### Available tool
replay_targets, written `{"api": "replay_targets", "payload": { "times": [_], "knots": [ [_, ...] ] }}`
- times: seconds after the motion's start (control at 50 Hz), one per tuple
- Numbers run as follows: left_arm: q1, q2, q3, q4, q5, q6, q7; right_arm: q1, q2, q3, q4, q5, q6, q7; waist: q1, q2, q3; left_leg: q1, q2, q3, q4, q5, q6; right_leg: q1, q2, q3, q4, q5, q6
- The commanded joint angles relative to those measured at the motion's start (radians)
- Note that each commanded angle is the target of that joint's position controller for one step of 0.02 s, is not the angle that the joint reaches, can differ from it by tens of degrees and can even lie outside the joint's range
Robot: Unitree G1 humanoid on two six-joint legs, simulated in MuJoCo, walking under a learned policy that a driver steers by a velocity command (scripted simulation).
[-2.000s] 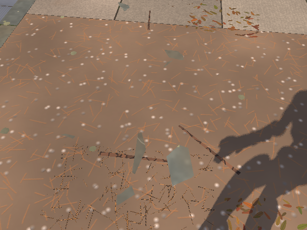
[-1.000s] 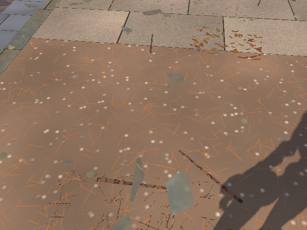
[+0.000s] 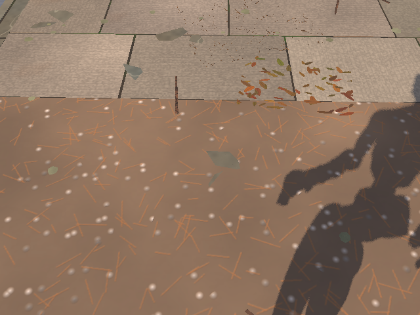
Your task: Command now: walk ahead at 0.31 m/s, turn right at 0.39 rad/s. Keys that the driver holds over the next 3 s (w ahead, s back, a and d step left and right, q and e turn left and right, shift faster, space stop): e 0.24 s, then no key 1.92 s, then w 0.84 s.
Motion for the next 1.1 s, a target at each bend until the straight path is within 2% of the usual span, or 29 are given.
{"api": "replay_targets", "payload": {
  "times": [0.02,0.04,0.06,0.08,0.1,0.12,0.14,0.16,0.18,0.2,0.24,0.3,0.34,0.38,0.46,0.5,0.52,0.54,0.56,0.58,0.6,0.62,0.66,0.68,0.7,0.72,0.8,0.88,1.1],
  "knots": [
    [-0.055,0.094,0.020,-0.098,0.006,-0.017,-0.026,-0.017,-0.185,-0.038,-0.048,0.010,0.022,-0.021,0.040,0.134,0.014,0.005,0.287,-0.026,0.161,0.870,0.092,0.079,0.067,-0.063,-0.024,-0.112,-0.032],
    [0.051,0.130,0.038,-0.076,0.008,-0.020,-0.031,-0.036,-0.192,-0.041,-0.061,0.014,0.032,-0.028,0.092,0.140,-0.042,0.006,0.272,-0.016,0.298,0.949,0.071,0.192,0.105,-0.083,-0.054,-0.124,-0.049],
    [0.175,0.180,0.064,-0.046,0.008,-0.022,-0.028,-0.039,-0.190,-0.039,-0.075,0.014,0.040,-0.033,0.148,0.107,-0.105,-0.042,0.221,0.014,0.499,0.900,0.029,0.357,0.133,-0.077,-0.141,-0.009,-0.076],
    [0.279,0.276,0.087,-0.042,0.023,-0.015,-0.007,-0.010,-0.165,-0.026,-0.112,-0.014,0.031,-0.032,0.161,-0.043,-0.234,-0.292,0.158,0.029,0.833,0.509,-0.031,0.665,-0.061,0.176,-0.081,0.385,-0.153],
    [0.240,0.329,0.083,-0.073,0.031,-0.010,-0.001,0.131,-0.025,0.017,-0.126,-0.036,0.004,-0.007,0.047,-0.231,-0.405,-0.670,-0.037,-0.087,1.187,-0.408,-0.088,1.016,-0.324,0.612,-0.058,0.694,-0.385],
    [0.279,0.260,0.071,-0.089,0.023,0.004,0.002,0.067,-0.129,-0.005,-0.123,-0.006,-0.017,0.008,0.126,-0.086,-0.505,-0.701,0.002,-0.249,1.265,-0.370,-0.066,0.993,-0.292,0.616,-0.129,0.511,-0.374],
    [0.198,0.219,0.062,-0.114,0.016,0.009,0.008,-0.041,-0.153,-0.015,-0.160,0.029,-0.020,0.006,0.124,-0.052,-0.365,-0.767,0.045,-0.234,1.237,-0.280,-0.049,0.868,-0.238,0.486,-0.164,0.372,-0.322],
    [0.125,0.184,0.052,-0.128,0.004,0.018,0.014,-0.088,-0.154,-0.019,-0.165,0.026,-0.009,-0.009,0.098,0.045,-0.237,-0.768,0.087,-0.214,1.161,-0.200,-0.051,0.695,-0.185,0.394,-0.211,0.253,-0.268],
    [0.085,0.165,0.046,-0.143,0.006,0.024,0.019,-0.106,-0.168,-0.029,-0.172,0.012,0.008,-0.024,0.074,0.048,-0.162,-0.723,0.110,-0.213,1.096,-0.156,-0.057,0.536,-0.162,0.359,-0.248,0.187,-0.252],
    [0.072,0.162,0.046,-0.149,0.017,0.027,0.022,-0.098,-0.173,-0.036,-0.184,0.005,0.028,-0.031,0.044,0.020,-0.136,-0.653,0.122,-0.220,1.045,-0.136,-0.057,0.427,-0.134,0.341,-0.276,0.134,-0.245],
    [0.065,0.181,0.052,-0.160,0.030,0.028,0.025,-0.070,-0.135,-0.035,-0.192,-0.002,0.047,-0.041,0.018,-0.021,-0.126,-0.595,0.103,-0.206,0.956,-0.105,-0.065,0.329,-0.095,0.300,-0.292,0.148,-0.243],
    [0.083,0.187,0.054,-0.167,0.023,0.034,0.042,-0.071,-0.120,-0.033,-0.196,-0.005,0.055,-0.050,0.024,-0.041,-0.169,-0.608,0.098,-0.203,0.833,-0.032,-0.092,0.352,-0.094,0.271,-0.273,0.185,-0.236],
    [0.083,0.180,0.049,-0.171,0.020,0.046,0.052,-0.103,-0.119,-0.033,-0.206,-0.004,0.062,-0.049,0.037,-0.053,-0.179,-0.597,0.105,-0.208,0.761,0.029,-0.101,0.353,-0.081,0.267,-0.276,0.055,-0.212],
    [0.081,0.175,0.044,-0.172,0.022,0.055,0.058,-0.144,-0.119,-0.032,-0.220,0.002,0.068,-0.048,0.053,-0.070,-0.158,-0.571,0.106,-0.207,0.685,0.063,-0.104,0.333,-0.068,0.271,-0.291,-0.105,-0.194],
    [0.092,0.160,0.033,-0.163,0.031,0.063,0.057,-0.177,-0.121,-0.031,-0.233,0.007,0.060,-0.039,0.073,-0.098,-0.116,-0.486,0.091,-0.191,0.528,0.028,-0.096,0.330,-0.070,0.300,-0.274,-0.215,-0.184],
    [0.087,0.138,0.019,-0.161,0.026,0.067,0.055,-0.148,-0.109,-0.030,-0.225,0.007,0.047,-0.028,0.047,-0.089,-0.112,-0.392,0.075,-0.167,0.363,0.068,-0.072,0.340,-0.062,0.304,-0.214,-0.162,-0.160],
    [0.103,0.121,0.011,-0.155,0.021,0.068,0.055,-0.128,-0.104,-0.028,-0.218,0.002,0.039,-0.021,0.030,-0.073,-0.105,-0.314,0.074,-0.162,0.229,0.173,-0.051,0.329,-0.038,0.294,-0.182,-0.140,-0.126],
    [0.147,0.102,0.003,-0.150,0.026,0.064,0.056,-0.110,-0.151,-0.035,-0.219,-0.013,0.033,-0.019,0.041,-0.020,-0.116,-0.225,0.158,-0.241,0.192,0.293,-0.019,0.294,0.002,0.271,-0.127,-0.186,-0.073],
    [0.214,0.080,0.000,-0.151,0.040,0.055,0.052,-0.120,-0.234,-0.048,-0.232,-0.025,0.037,-0.022,0.110,0.174,-0.128,-0.161,0.313,-0.385,0.199,0.535,0.063,0.221,0.117,0.161,0.014,-0.409,-0.018],
    [0.177,0.093,0.005,-0.173,0.035,0.050,0.052,-0.148,-0.184,-0.038,-0.221,-0.031,0.042,-0.019,0.111,0.302,-0.104,-0.257,0.378,-0.472,0.161,0.478,0.171,0.219,0.136,0.084,0.019,-0.504,0.018],
    [0.143,0.131,0.014,-0.169,0.033,0.050,0.052,-0.190,-0.132,-0.026,-0.236,-0.024,0.039,-0.015,0.099,0.255,-0.097,-0.290,0.344,-0.451,0.152,0.409,0.170,0.277,0.107,0.083,0.017,-0.466,0.032],
    [0.109,0.125,0.016,-0.172,0.030,0.055,0.052,-0.198,-0.133,-0.028,-0.233,-0.014,0.038,-0.014,0.089,0.236,-0.095,-0.290,0.289,-0.399,0.171,0.357,0.122,0.307,0.105,0.072,-0.021,-0.383,0.033],
    [0.103,0.107,0.014,-0.165,0.039,0.079,0.050,-0.189,-0.141,-0.028,-0.227,-0.002,0.033,-0.012,0.082,0.209,-0.080,-0.330,0.230,-0.336,0.186,0.247,0.060,0.392,0.085,0.094,-0.083,-0.248,0.031],
    [0.101,0.101,0.013,-0.165,0.038,0.087,0.047,-0.170,-0.132,-0.024,-0.220,-0.005,0.032,-0.011,0.077,0.181,-0.068,-0.369,0.195,-0.300,0.191,0.179,0.032,0.435,0.075,0.105,-0.099,-0.209,0.021],
    [0.113,0.115,0.017,-0.157,0.032,0.090,0.045,-0.156,-0.133,-0.025,-0.217,-0.008,0.032,-0.009,0.065,0.133,-0.045,-0.372,0.158,-0.256,0.198,0.116,0.008,0.421,0.074,0.109,-0.098,-0.207,0.004],
    [0.116,0.111,0.018,-0.153,0.026,0.088,0.044,-0.154,-0.134,-0.026,-0.215,-0.008,0.033,-0.009,0.062,0.112,-0.033,-0.358,0.139,-0.233,0.219,0.101,-0.006,0.404,0.072,0.111,-0.102,-0.207,-0.010],
    [0.110,0.099,0.018,-0.135,0.029,0.071,0.045,-0.144,-0.115,-0.022,-0.207,0.001,0.037,-0.017,0.045,0.035,-0.044,-0.307,0.117,-0.200,0.277,0.191,-0.005,0.391,0.058,0.128,-0.117,-0.151,-0.010],
    [0.113,0.095,0.017,-0.116,0.025,0.063,0.047,-0.147,-0.109,-0.021,-0.194,0.000,0.046,-0.017,0.042,0.013,-0.048,-0.286,0.108,-0.192,0.290,0.208,-0.005,0.399,0.054,0.132,-0.117,-0.138,-0.007],
    [0.117,0.093,0.016,-0.047,0.020,0.061,0.058,-0.147,-0.100,-0.020,-0.126,0.001,0.055,-0.017,0.047,0.035,-0.015,-0.279,0.094,-0.184,0.263,0.183,-0.016,0.420,0.054,0.126,-0.130,-0.154,-0.002]
  ]
}}
Next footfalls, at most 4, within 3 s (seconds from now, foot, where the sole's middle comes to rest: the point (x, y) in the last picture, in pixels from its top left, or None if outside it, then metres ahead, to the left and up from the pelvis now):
0.06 right None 0.23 -0.12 -0.77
0.54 left None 0.27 0.11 -0.77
2.88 left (202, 264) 0.66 0.02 -0.77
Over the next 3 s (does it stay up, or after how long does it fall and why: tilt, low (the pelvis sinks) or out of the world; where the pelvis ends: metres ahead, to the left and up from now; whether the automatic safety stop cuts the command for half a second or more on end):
stays up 0.53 -0.04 -0.01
